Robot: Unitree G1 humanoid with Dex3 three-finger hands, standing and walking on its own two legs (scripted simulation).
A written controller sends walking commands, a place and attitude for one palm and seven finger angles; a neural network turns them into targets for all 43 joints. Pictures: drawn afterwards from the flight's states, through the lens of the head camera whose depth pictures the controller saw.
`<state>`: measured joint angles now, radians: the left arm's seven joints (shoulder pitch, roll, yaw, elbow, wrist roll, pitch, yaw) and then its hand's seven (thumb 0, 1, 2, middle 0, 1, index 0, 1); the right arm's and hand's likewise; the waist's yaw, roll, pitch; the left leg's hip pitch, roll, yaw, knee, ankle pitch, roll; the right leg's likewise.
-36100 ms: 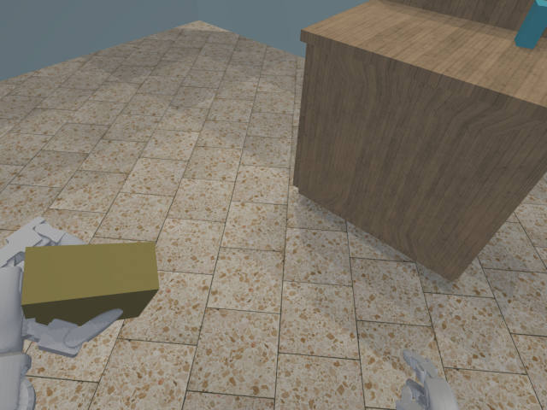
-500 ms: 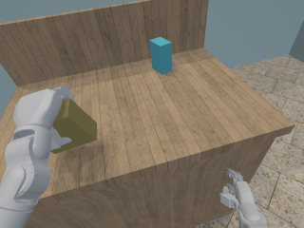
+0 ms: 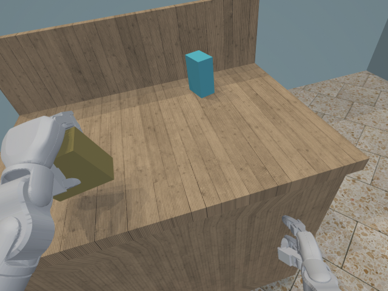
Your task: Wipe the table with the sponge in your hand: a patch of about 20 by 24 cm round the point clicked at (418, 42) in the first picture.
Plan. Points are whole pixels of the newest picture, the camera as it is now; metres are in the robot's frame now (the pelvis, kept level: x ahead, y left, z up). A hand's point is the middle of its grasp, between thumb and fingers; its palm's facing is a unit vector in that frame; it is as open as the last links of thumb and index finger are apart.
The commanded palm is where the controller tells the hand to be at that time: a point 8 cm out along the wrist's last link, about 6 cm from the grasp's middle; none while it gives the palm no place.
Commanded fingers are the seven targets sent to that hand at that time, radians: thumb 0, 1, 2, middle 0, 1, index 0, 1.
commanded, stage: move the sponge above the wiping area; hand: left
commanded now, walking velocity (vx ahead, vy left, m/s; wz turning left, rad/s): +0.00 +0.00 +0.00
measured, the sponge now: (73, 171) +0.25 +0.29 +0.16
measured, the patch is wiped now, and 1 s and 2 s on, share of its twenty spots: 0.10 0.10 0.10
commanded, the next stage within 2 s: turn the palm down, sponge in hand in 0.80 s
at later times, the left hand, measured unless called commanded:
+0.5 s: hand (55, 151) +0.25 +0.30 +0.21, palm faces +0.25 -0.07 -0.96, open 9.8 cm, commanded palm +0.20 +0.28 +0.28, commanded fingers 0.00 0.10 1.30 -1.20 -1.60 -1.20 -1.60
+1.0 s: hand (45, 132) +0.27 +0.31 +0.24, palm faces +0.38 +0.02 -0.93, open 9.8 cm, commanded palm +0.21 +0.27 +0.27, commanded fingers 0.00 0.10 1.30 -1.20 -1.60 -1.20 -1.60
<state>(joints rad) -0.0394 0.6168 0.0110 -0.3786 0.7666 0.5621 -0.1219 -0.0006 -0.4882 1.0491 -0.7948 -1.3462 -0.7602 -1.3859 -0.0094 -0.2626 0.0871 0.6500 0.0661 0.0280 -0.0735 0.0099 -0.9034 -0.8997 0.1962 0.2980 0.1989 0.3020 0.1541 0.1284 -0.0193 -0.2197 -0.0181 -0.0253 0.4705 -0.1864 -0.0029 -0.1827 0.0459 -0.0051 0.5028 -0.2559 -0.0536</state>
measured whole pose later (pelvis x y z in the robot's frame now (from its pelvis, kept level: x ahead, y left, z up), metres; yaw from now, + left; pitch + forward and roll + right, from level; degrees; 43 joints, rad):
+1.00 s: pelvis -0.01 +0.00 -0.01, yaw +1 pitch -4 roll +1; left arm -0.29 0.67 0.05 -0.19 0.82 0.36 -0.11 0.00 -0.49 1.05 -0.80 -1.35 -0.76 -1.38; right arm 0.04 -0.26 0.07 0.65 -0.01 -0.07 -0.09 0.01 -0.90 -0.90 0.20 0.30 0.16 0.29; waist 0.18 0.07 0.03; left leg -0.24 -0.03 -0.01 0.53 -0.21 0.01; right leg -0.22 0.03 -0.02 0.58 -0.28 -0.06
